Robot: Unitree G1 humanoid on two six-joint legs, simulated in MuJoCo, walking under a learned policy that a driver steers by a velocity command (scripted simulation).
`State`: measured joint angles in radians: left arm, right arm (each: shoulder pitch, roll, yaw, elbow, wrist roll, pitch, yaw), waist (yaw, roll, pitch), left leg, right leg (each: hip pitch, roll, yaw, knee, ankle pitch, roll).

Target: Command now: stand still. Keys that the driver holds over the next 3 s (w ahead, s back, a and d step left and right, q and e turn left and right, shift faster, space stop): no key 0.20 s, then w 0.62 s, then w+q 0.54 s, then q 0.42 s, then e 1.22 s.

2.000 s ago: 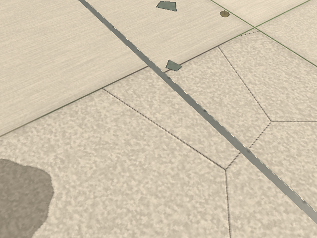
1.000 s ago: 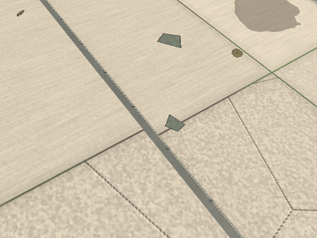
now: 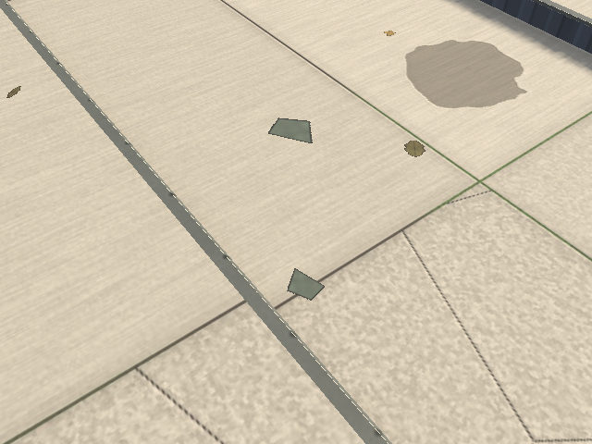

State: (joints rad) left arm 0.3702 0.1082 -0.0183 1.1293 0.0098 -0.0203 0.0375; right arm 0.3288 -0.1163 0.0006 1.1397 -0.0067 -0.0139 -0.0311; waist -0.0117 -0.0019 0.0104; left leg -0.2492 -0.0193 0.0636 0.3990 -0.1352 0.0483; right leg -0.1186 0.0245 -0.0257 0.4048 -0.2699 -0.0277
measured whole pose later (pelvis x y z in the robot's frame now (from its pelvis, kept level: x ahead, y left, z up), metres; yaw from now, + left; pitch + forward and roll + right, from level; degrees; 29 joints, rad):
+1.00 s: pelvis +0.32 +0.03 -0.02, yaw +3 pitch +1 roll +1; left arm -0.04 0.17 0.03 0.86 0.02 -0.07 -0.02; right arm 0.54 -0.13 -0.01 1.12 -0.01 -0.10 -0.01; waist -0.07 -0.01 0.07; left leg 0.14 -0.05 0.01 0.35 -0.47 0.06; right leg -0.49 0.01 -0.10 0.51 -0.08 -0.11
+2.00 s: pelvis +0.67 +0.13 -0.01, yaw +29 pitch +0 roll +1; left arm 0.25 0.21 0.03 0.82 0.02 0.06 0.01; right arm 0.20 -0.20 -0.03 0.81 -0.04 0.00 -0.03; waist -0.02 -0.04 0.01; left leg -0.27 -0.16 0.02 0.41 -0.14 0.14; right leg -0.39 -0.01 0.00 0.80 -0.38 0.01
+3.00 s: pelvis +0.62 +0.15 -0.01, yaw -4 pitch +0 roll +0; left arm 0.18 0.28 0.04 0.61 0.01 0.05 -0.04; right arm 0.24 -0.31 -0.06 0.68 -0.03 0.06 -0.02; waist -0.01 0.05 0.05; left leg -0.41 0.05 0.09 0.88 -0.50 -0.02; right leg -0.26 0.06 0.00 0.56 -0.30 -0.07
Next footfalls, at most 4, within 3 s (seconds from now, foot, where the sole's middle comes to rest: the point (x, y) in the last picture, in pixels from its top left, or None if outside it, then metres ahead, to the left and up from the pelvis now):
1.00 right None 0.51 -0.04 -0.78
1.54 left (224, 366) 0.73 0.20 -0.78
2.08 right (283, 358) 0.75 0.05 -0.78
2.46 left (193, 388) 0.67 0.27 -0.78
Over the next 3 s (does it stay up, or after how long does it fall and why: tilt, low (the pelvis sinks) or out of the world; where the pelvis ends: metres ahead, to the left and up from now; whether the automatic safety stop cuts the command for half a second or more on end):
stays up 0.62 0.15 -0.01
